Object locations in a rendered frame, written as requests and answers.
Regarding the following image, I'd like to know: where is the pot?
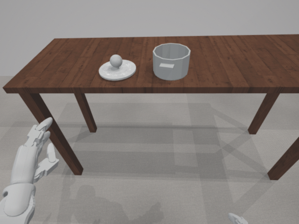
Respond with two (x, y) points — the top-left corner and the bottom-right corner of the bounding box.
(153, 43), (191, 81)

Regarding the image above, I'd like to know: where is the robot left hand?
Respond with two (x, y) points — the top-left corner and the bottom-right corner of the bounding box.
(10, 117), (59, 185)

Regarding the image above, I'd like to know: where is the robot left forearm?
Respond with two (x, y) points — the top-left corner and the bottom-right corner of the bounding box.
(0, 182), (36, 224)

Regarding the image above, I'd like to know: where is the robot right hand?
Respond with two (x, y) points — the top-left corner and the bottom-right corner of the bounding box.
(228, 213), (248, 224)

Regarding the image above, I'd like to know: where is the knob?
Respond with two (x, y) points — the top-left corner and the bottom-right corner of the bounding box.
(110, 55), (122, 68)

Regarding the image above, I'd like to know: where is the lid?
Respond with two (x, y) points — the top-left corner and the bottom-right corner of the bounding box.
(99, 60), (136, 81)

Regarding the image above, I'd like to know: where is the table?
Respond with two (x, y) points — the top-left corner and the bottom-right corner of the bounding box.
(3, 34), (299, 180)

